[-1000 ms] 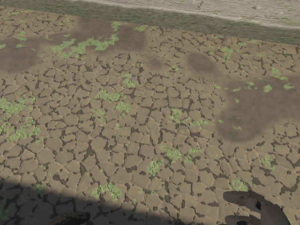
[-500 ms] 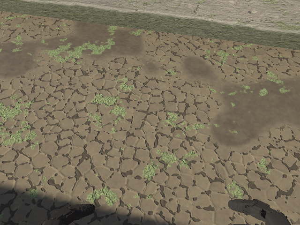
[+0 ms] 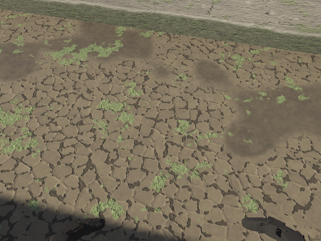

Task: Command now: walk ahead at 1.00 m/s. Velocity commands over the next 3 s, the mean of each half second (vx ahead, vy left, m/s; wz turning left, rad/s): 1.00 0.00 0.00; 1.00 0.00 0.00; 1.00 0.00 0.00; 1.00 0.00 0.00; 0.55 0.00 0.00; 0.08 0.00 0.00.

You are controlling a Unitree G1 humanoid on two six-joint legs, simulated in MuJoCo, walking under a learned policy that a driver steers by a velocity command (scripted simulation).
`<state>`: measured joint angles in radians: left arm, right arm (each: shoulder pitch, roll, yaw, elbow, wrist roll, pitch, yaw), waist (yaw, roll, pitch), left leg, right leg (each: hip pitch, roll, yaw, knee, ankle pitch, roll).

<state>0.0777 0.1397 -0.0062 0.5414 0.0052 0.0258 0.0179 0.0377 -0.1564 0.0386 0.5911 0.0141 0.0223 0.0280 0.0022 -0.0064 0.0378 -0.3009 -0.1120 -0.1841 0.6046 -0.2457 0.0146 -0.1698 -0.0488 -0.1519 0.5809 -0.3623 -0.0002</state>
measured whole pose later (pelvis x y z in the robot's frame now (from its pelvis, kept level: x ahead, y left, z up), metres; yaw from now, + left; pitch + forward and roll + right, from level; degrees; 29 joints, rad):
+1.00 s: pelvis +0.00 +0.01 +0.00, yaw +0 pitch -2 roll -1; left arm 0.09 0.13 -0.01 0.54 0.00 0.03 0.02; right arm 0.02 -0.15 0.04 0.59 0.01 0.02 0.03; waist 0.00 -0.01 0.04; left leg -0.30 -0.12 -0.16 0.60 -0.25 0.03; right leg -0.16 -0.06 -0.14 0.58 -0.37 0.01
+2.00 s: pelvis +0.01 +0.01 +0.00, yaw +0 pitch -2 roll -1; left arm 0.09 0.13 -0.01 0.55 0.00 0.03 0.02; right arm 0.01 -0.15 0.04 0.58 0.01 0.02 0.03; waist 0.00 -0.01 0.04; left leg -0.29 -0.12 -0.15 0.59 -0.24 0.04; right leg -0.15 -0.06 -0.14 0.56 -0.37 0.02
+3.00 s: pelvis +0.03 -0.02 +0.00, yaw +2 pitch +1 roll +0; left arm 0.26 0.21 -0.05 0.69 0.06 0.07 0.07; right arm 0.20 -0.20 0.05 0.61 0.00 0.06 0.00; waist 0.01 0.02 -0.02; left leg -0.32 -0.10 -0.19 0.57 -0.26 0.01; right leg -0.16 -0.03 -0.16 0.53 -0.39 -0.02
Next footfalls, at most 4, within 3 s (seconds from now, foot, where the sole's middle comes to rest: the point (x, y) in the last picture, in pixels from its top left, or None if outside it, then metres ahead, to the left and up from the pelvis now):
none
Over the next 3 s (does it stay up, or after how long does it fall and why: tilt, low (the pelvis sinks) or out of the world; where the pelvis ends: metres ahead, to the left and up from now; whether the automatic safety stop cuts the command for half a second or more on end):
stays up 0.03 -0.02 0.00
